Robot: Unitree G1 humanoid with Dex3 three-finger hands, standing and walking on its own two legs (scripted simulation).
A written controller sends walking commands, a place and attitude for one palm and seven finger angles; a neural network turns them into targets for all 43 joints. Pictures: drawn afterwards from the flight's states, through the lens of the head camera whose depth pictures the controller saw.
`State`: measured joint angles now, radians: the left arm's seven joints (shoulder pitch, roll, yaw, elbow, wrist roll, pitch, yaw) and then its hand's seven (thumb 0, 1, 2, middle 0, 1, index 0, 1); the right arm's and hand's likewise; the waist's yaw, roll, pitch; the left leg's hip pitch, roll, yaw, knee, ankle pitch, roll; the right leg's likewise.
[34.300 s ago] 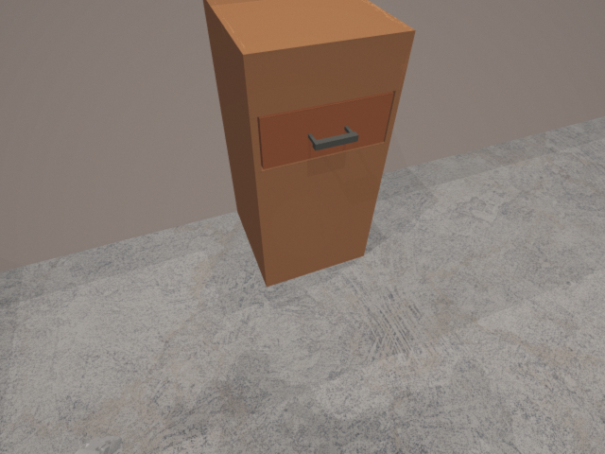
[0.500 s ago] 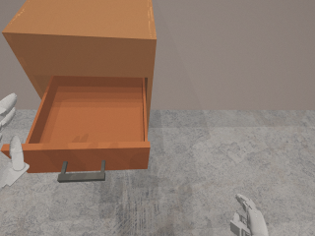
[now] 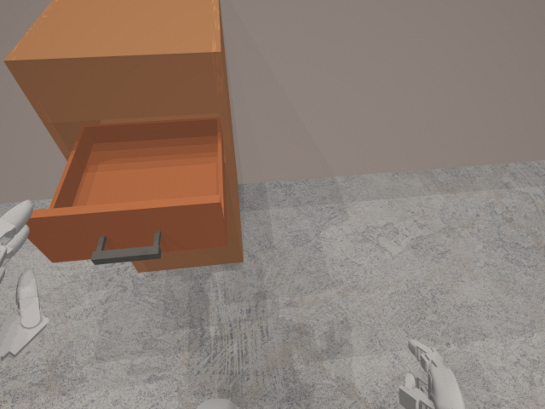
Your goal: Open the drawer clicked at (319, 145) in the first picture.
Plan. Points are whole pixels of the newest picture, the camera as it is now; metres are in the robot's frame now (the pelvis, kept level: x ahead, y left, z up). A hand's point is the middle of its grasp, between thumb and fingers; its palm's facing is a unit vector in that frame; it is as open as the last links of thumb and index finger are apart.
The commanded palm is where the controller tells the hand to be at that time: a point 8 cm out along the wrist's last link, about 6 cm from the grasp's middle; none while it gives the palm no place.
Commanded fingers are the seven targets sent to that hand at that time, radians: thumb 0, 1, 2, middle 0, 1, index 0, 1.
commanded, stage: stop stepping back and stand still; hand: left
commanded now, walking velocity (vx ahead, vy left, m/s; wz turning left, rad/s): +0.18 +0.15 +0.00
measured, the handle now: (128, 246) +0.42 +0.31 -0.11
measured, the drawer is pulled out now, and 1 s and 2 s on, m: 0.29 0.29 0.29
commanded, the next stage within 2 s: let the arm hang, fingers relaxed in 0.68 s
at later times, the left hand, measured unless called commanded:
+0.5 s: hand out of the picture +0.07 +0.26 +0.15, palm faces +0.48 -0.78 -0.40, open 7.4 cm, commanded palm +0.01 +0.29 +0.17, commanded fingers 0.00 0.90 0.90 -0.20 -0.30 -0.20 -0.30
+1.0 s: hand out of the picture +0.03 +0.19 -0.14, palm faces +0.11 -0.96 -0.26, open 7.4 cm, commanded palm none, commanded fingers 0.00 0.90 0.90 -0.20 -0.30 -0.20 -0.30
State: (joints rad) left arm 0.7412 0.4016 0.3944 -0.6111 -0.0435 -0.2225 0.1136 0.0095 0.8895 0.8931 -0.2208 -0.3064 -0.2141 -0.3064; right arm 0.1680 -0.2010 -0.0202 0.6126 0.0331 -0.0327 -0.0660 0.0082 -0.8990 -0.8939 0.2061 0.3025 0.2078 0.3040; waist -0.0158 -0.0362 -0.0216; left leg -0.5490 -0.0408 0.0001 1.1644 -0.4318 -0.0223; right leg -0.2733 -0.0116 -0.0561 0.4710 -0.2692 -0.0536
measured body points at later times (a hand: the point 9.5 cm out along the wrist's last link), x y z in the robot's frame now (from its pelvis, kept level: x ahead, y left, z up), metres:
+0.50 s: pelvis -0.10 +0.00 -0.01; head -0.11 +0.00 +0.44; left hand +0.04 +0.30 +0.18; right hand +0.07 -0.21 -0.11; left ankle -0.13 +0.12 -0.73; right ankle -0.02 -0.08 -0.74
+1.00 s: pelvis -0.09 -0.01 -0.03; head -0.09 -0.01 +0.42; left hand +0.02 +0.24 -0.12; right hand +0.03 -0.25 -0.15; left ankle -0.10 +0.10 -0.74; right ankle -0.09 -0.13 -0.74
